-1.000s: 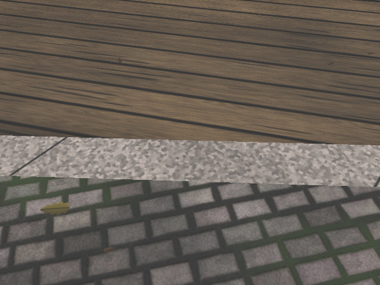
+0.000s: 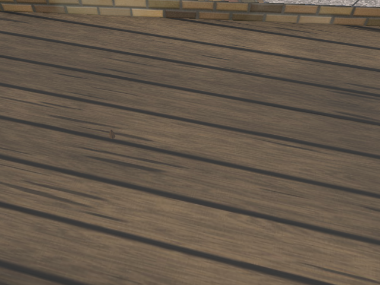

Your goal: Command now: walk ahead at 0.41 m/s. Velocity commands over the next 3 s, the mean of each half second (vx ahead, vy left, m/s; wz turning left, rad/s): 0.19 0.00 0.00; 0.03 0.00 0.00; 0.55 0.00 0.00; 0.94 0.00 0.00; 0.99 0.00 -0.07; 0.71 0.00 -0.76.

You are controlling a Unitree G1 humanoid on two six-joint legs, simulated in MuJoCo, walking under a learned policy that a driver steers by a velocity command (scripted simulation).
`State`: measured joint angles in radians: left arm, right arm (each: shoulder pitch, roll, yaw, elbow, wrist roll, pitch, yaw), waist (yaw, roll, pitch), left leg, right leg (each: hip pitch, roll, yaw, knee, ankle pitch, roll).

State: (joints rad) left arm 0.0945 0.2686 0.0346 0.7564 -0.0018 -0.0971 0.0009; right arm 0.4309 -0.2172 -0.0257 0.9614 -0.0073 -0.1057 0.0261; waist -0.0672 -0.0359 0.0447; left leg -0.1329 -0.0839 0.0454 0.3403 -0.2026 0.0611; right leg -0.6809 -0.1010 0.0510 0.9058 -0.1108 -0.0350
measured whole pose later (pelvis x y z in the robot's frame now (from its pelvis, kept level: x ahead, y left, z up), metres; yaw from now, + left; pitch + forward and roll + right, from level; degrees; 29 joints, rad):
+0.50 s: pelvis +0.18 -0.01 -0.01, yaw +0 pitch +1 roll -1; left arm 0.23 0.20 0.01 0.93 0.00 -0.03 -0.03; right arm 0.19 -0.20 -0.02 0.85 -0.02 0.04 -0.02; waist 0.01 0.01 -0.03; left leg -0.31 0.04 -0.07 0.53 -0.25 -0.02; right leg -0.32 0.06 -0.01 0.45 -0.15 -0.04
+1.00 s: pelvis +0.22 +0.02 +0.00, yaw -1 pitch +0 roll +0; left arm 0.25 0.18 0.04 1.10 0.00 0.03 0.04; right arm 0.29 -0.17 -0.02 0.99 0.00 -0.01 -0.02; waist 0.00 0.00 0.00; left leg -0.16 -0.02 -0.01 0.38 -0.22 0.02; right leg -0.20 0.00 0.04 0.34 -0.15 0.02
